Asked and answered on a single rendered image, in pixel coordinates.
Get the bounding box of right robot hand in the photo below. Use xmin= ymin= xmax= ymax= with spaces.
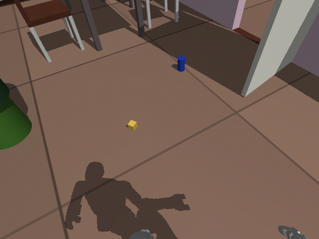
xmin=278 ymin=226 xmax=308 ymax=239

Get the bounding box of potted plant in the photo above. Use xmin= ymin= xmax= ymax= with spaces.
xmin=0 ymin=79 xmax=32 ymax=149

